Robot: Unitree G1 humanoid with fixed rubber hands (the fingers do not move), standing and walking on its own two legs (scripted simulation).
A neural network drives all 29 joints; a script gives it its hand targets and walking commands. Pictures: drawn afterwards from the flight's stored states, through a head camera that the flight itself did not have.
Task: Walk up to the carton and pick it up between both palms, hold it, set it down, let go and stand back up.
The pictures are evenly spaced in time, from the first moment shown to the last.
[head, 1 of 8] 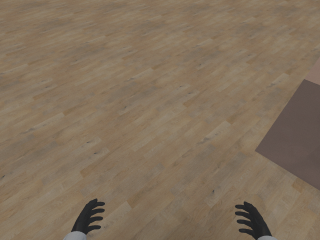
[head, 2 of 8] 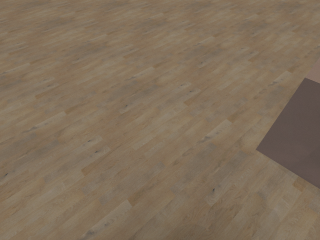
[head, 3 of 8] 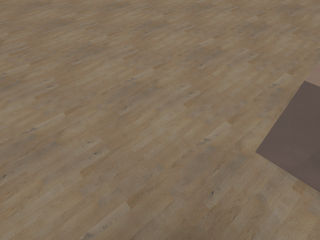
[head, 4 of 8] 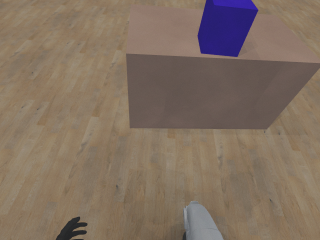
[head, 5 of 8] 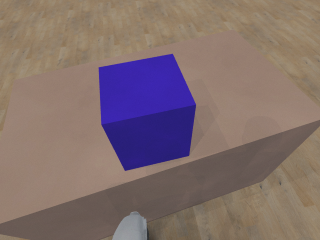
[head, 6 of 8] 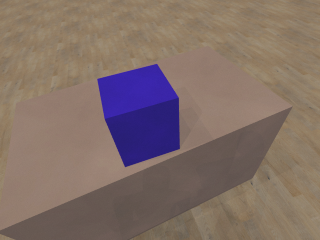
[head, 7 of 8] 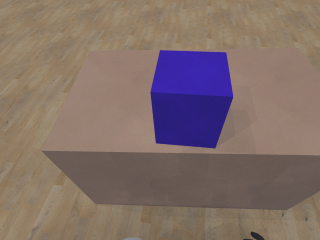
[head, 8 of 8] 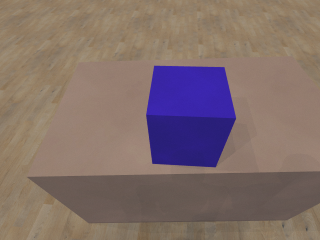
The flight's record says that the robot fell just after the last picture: no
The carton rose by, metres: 0.00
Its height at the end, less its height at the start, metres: +0.00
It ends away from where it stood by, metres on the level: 0.00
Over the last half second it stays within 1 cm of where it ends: yes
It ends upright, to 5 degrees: yes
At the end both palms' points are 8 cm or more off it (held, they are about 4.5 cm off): yes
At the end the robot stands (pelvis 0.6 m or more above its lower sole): yes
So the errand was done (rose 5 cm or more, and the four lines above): no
